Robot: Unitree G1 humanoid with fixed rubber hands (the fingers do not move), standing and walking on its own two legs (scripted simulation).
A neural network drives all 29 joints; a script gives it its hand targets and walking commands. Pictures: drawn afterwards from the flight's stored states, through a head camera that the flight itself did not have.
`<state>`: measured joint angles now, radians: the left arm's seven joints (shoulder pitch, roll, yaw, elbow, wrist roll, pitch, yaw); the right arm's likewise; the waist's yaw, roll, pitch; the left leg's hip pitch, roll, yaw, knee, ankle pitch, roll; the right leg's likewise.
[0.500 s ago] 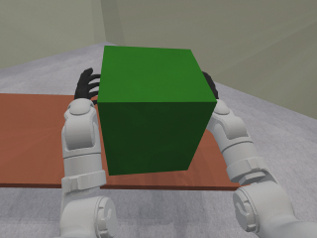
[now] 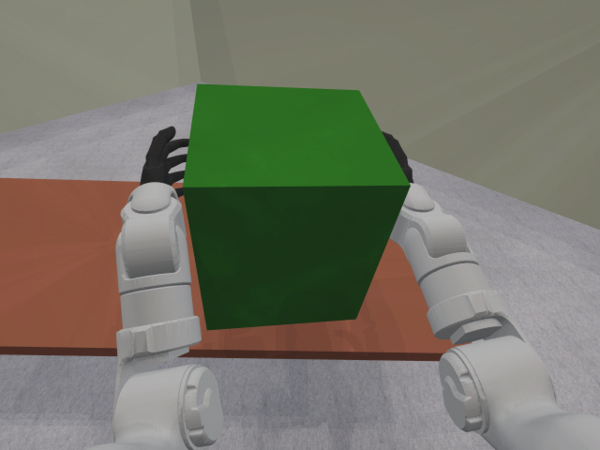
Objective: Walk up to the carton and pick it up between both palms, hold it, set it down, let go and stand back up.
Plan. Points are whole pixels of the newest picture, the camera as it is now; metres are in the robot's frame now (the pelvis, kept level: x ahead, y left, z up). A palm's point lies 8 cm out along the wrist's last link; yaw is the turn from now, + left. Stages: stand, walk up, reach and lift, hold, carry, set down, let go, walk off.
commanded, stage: hold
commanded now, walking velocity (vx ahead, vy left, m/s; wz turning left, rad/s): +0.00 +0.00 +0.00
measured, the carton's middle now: (282, 210) +0.36 +0.02 +0.19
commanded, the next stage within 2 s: none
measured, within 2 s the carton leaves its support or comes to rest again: neither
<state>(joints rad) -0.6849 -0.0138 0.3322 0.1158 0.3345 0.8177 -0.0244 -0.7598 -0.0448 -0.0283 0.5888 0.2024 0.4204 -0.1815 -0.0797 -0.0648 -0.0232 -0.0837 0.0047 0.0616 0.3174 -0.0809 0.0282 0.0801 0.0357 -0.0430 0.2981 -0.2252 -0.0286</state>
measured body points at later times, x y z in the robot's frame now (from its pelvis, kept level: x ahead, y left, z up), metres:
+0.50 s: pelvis +0.00 +0.00 +0.00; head -0.08 +0.03 +0.44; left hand +0.36 +0.18 +0.23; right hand +0.37 -0.13 +0.22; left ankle +0.07 +0.10 -0.75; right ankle -0.03 -0.09 -0.75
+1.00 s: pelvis +0.00 +0.00 +0.00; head -0.07 +0.04 +0.44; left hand +0.37 +0.17 +0.22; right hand +0.38 -0.13 +0.21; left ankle +0.07 +0.10 -0.75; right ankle -0.03 -0.09 -0.75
